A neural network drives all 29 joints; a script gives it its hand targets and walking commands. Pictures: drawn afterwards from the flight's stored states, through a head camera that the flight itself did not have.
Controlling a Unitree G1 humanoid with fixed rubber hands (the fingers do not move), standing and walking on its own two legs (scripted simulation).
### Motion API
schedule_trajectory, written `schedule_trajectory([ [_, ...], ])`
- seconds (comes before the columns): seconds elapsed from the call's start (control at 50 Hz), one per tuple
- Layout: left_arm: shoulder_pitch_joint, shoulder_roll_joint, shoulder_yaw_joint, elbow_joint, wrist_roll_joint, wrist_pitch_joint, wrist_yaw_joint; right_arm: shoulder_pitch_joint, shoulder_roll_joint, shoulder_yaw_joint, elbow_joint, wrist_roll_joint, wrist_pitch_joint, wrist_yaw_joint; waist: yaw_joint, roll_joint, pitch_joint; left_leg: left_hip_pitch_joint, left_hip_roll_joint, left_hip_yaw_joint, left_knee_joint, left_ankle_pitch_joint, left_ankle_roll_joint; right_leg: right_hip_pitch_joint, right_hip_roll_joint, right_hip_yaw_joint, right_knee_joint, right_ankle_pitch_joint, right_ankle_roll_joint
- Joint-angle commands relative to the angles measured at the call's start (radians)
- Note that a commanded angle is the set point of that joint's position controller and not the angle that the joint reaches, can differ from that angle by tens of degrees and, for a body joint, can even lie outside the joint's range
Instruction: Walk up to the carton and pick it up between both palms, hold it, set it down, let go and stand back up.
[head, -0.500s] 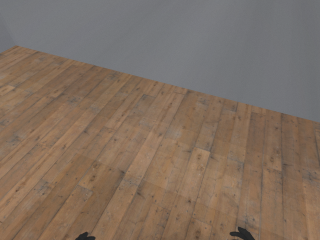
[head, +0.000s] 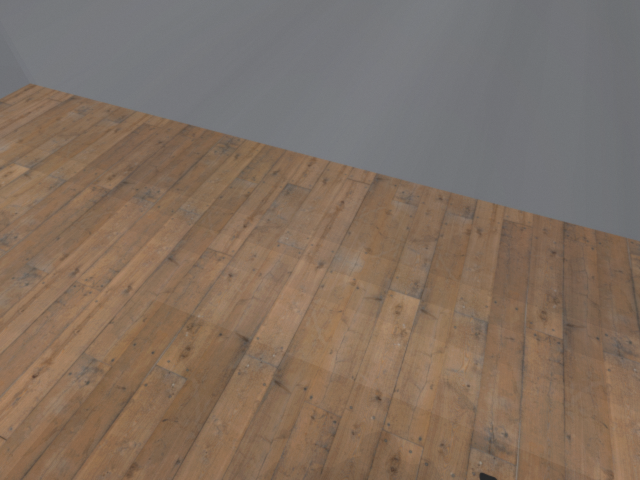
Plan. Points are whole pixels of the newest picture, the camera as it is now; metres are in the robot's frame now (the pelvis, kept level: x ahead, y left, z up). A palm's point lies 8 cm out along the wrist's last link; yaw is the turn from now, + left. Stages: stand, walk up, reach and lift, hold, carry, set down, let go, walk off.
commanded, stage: stand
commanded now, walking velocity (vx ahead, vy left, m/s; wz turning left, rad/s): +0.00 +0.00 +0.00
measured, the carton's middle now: out of the picture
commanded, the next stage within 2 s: walk up in 0.28 s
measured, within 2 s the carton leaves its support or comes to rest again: neither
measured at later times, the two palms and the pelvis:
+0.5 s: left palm out of the picture +0.04 +0.23 -0.12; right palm out of the picture +0.04 -0.23 -0.13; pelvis +0.00 +0.00 +0.01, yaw +0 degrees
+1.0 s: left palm out of the picture -0.03 +0.38 -0.11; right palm out of the picture +0.09 -0.16 -0.09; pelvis -0.08 +0.08 +0.00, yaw +23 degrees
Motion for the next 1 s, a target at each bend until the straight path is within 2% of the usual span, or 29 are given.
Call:
schedule_trajectory([
  [0.0, 0.024, 0.092, 0.027, -0.029, 0.000, -0.015, 0.004, 0.026, -0.086, -0.025, -0.036, 0.001, -0.014, -0.005, -0.003, 0.009, -0.049, 0.022, 0.061, -0.074, -0.103, 0.176, 0.045, 0.041, -0.052, 0.061, -0.101, 0.196, -0.034],
  [0.32, 0.047, 0.085, 0.036, 0.103, -0.003, -0.009, 0.018, 0.051, -0.086, -0.034, 0.088, 0.006, -0.008, -0.020, -0.002, -0.011, 0.020, 0.048, 0.065, -0.076, -0.156, 0.173, 0.045, 0.047, -0.065, 0.076, -0.165, 0.194, -0.040],
  [0.4, 0.050, 0.086, 0.035, 0.138, -0.003, -0.012, 0.019, 0.054, -0.080, -0.034, 0.122, 0.006, -0.006, -0.019, -0.004, 0.012, 0.025, 0.076, 0.063, -0.070, -0.168, 0.178, 0.040, 0.038, -0.068, 0.083, -0.188, 0.180, -0.041],
  [0.42, 0.048, 0.084, 0.035, 0.147, -0.003, -0.012, 0.019, 0.062, -0.076, -0.034, 0.135, 0.006, -0.006, -0.021, -0.005, -0.002, 0.020, 0.078, 0.065, -0.071, -0.171, 0.174, 0.040, 0.048, -0.067, 0.081, -0.192, 0.177, -0.040],
  [0.44, 0.043, 0.081, 0.034, 0.152, -0.004, -0.012, 0.020, 0.064, -0.076, -0.034, 0.145, 0.005, -0.005, -0.024, -0.005, 0.018, 0.025, 0.072, 0.067, -0.073, -0.180, 0.176, 0.042, 0.052, -0.068, 0.082, -0.195, 0.179, -0.040],
  [0.46, -0.036, 0.254, 0.087, 0.042, 0.009, -0.019, 0.035, -0.026, -0.272, -0.084, 0.022, 0.003, 0.005, -0.003, 0.001, 0.004, 0.071, -0.168, 0.050, -0.120, -0.015, 0.432, 0.035, 0.155, -0.139, 0.090, -0.121, 0.285, -0.091],
  [0.48, -0.010, 0.284, 0.101, 0.052, 0.013, -0.019, 0.043, -0.047, -0.260, -0.083, -0.003, -0.009, 0.010, 0.009, 0.027, -0.070, 0.028, -0.240, 0.007, -0.057, 0.154, 0.346, 0.009, 0.213, -0.254, 0.164, -0.161, 0.402, -0.173],
  [0.5, 0.009, 0.302, 0.112, 0.057, 0.021, -0.017, 0.049, -0.051, -0.222, -0.077, -0.015, -0.023, 0.022, 0.013, 0.042, -0.178, 0.020, -0.275, -0.023, -0.005, 0.376, -0.152, -0.025, 0.187, -0.409, 0.249, -0.238, 0.548, -0.278],
  [0.52, 0.040, 0.312, 0.113, 0.070, 0.032, -0.019, 0.052, -0.060, -0.216, -0.085, -0.014, -0.057, 0.040, 0.013, 0.055, -0.140, 0.003, -0.274, 0.034, -0.039, 0.533, -0.273, -0.036, 0.146, -0.481, 0.270, -0.242, 0.604, -0.335],
  [0.54, 0.037, 0.302, 0.112, 0.067, 0.029, -0.020, 0.055, -0.049, -0.216, -0.085, -0.021, -0.069, 0.054, 0.018, 0.046, -0.087, -0.008, -0.261, 0.060, -0.070, 0.592, -0.277, -0.040, 0.092, -0.485, 0.244, -0.249, 0.567, -0.347],
  [0.56, -0.012, 0.297, 0.109, 0.051, 0.027, -0.018, 0.056, -0.021, -0.217, -0.087, -0.030, -0.066, 0.064, 0.026, 0.019, -0.075, 0.005, -0.242, 0.083, -0.098, 0.615, -0.244, -0.043, 0.034, -0.466, 0.191, -0.269, 0.467, -0.333],
  [0.58, -0.077, 0.290, 0.107, 0.026, 0.035, -0.018, 0.058, 0.015, -0.210, -0.084, -0.033, -0.057, 0.071, 0.035, -0.015, -0.095, 0.014, -0.237, 0.094, -0.116, 0.629, -0.186, -0.051, 0.014, -0.429, 0.134, -0.274, 0.387, -0.305],
  [0.62, -0.140, 0.259, 0.097, 0.002, 0.046, -0.016, 0.058, 0.034, -0.201, -0.074, -0.037, -0.044, 0.084, 0.057, -0.040, -0.116, 0.008, -0.255, 0.111, -0.103, 0.570, -0.082, -0.064, 0.061, -0.356, 0.040, -0.239, 0.331, -0.258],
  [0.68, -0.120, 0.277, 0.099, -0.013, 0.045, -0.015, 0.050, -0.011, -0.192, -0.060, -0.077, -0.028, 0.083, 0.080, -0.017, -0.136, -0.039, -0.213, 0.133, -0.077, 0.354, -0.039, -0.061, 0.150, -0.343, -0.027, -0.153, 0.423, -0.243],
  [0.7, -0.129, 0.292, 0.102, -0.023, 0.043, -0.014, 0.047, -0.006, -0.191, -0.058, -0.086, -0.025, 0.078, 0.086, -0.022, -0.147, -0.061, -0.155, 0.133, -0.064, 0.262, -0.036, -0.051, 0.155, -0.338, -0.061, -0.109, 0.445, -0.232],
  [0.72, -0.150, 0.300, 0.094, -0.031, 0.036, -0.012, 0.041, 0.026, -0.188, -0.045, -0.077, -0.016, 0.067, 0.089, -0.030, -0.198, -0.058, -0.116, 0.136, -0.036, 0.156, -0.069, -0.022, 0.156, -0.322, -0.089, -0.059, 0.464, -0.227],
  [0.74, -0.148, 0.313, 0.097, -0.038, 0.039, -0.008, 0.035, 0.048, -0.199, -0.047, -0.070, -0.008, 0.057, 0.092, -0.034, -0.203, -0.078, -0.054, 0.104, 0.017, 0.091, -0.060, -0.014, 0.139, -0.308, -0.107, -0.017, 0.447, -0.217],
  [0.76, -0.163, 0.326, 0.095, -0.042, 0.037, -0.005, 0.030, 0.088, -0.217, -0.054, -0.057, -0.005, 0.047, 0.093, -0.059, -0.167, -0.094, 0.037, 0.068, 0.071, -0.007, 0.012, -0.005, 0.095, -0.290, -0.135, 0.050, 0.396, -0.197],
  [0.78, -0.156, 0.308, 0.084, -0.041, 0.033, -0.002, 0.025, 0.138, -0.252, -0.067, -0.033, -0.006, 0.034, 0.087, -0.082, -0.058, -0.120, 0.149, 0.008, 0.096, -0.116, 0.101, 0.011, 0.031, -0.240, -0.175, 0.176, 0.297, -0.149],
  [0.8, -0.115, 0.251, 0.067, -0.050, 0.027, 0.004, 0.015, 0.156, -0.325, -0.083, -0.023, -0.014, 0.025, 0.078, -0.088, 0.164, -0.108, 0.210, -0.003, -0.019, -0.168, 0.237, 0.054, -0.099, -0.150, -0.192, 0.342, 0.015, -0.088],
  [0.82, -0.099, 0.186, 0.052, -0.082, 0.019, 0.008, 0.006, 0.130, -0.410, -0.093, -0.046, -0.029, 0.020, 0.073, -0.064, 0.411, -0.068, 0.249, 0.189, -0.364, -0.164, 0.492, 0.150, -0.381, -0.011, -0.209, 0.519, -0.421, -0.012],
  [0.84, -0.131, 0.202, 0.048, -0.115, -0.001, 0.021, 0.024, 0.070, -0.489, -0.108, -0.091, -0.012, 0.035, 0.078, -0.100, 0.470, -0.038, 0.034, 0.286, -0.562, -0.312, 0.402, 0.315, -0.300, 0.010, -0.048, 0.611, -0.480, -0.004],
  [0.86, -0.141, 0.221, 0.050, -0.101, -0.007, 0.024, 0.030, -0.017, -0.503, -0.111, -0.110, -0.005, 0.048, 0.075, -0.066, 0.480, 0.042, -0.083, 0.300, -0.596, -0.384, 0.281, 0.349, -0.269, -0.012, -0.013, 0.594, -0.464, -0.001],
  [0.88, -0.160, 0.279, 0.066, -0.091, -0.022, 0.017, 0.033, -0.023, -0.428, -0.096, -0.118, -0.010, 0.046, 0.069, -0.075, 0.380, 0.057, -0.027, 0.225, -0.461, -0.328, 0.355, 0.317, -0.282, -0.013, -0.014, 0.589, -0.391, 0.003],
  [0.9, -0.129, 0.291, 0.072, -0.073, -0.038, 0.004, 0.034, -0.032, -0.389, -0.088, -0.125, -0.029, 0.047, 0.058, -0.052, 0.296, 0.015, 0.069, 0.179, -0.329, -0.216, 0.500, 0.282, -0.309, -0.019, -0.027, 0.576, -0.294, 0.005],
  [0.92, -0.065, 0.297, 0.070, -0.045, -0.048, -0.010, 0.029, -0.053, -0.372, -0.082, -0.143, -0.041, 0.049, 0.052, -0.013, 0.234, -0.034, 0.139, 0.140, -0.237, -0.130, 0.611, 0.248, -0.304, -0.017, -0.040, 0.510, -0.180, 0.003],
  [0.94, -0.039, 0.286, 0.064, -0.042, -0.049, -0.022, 0.026, -0.047, -0.354, -0.076, -0.147, -0.040, 0.044, 0.056, -0.006, 0.186, -0.083, 0.164, 0.123, -0.232, -0.095, 0.643, 0.226, -0.266, -0.008, -0.039, 0.433, -0.110, -0.003],
  [0.96, -0.049, 0.271, 0.059, -0.051, -0.045, -0.034, 0.024, -0.014, -0.332, -0.070, -0.140, -0.033, 0.040, 0.064, -0.032, 0.139, -0.113, 0.148, 0.112, -0.270, -0.102, 0.625, 0.212, -0.203, 0.005, -0.047, 0.373, -0.082, -0.005],
  [0.98, -0.086, 0.249, 0.054, -0.070, -0.037, -0.038, 0.023, 0.023, -0.316, -0.066, -0.133, -0.022, 0.039, 0.073, -0.065, 0.126, -0.114, 0.108, 0.106, -0.320, -0.129, 0.581, 0.210, -0.154, 0.029, -0.055, 0.322, -0.073, 0.001],
])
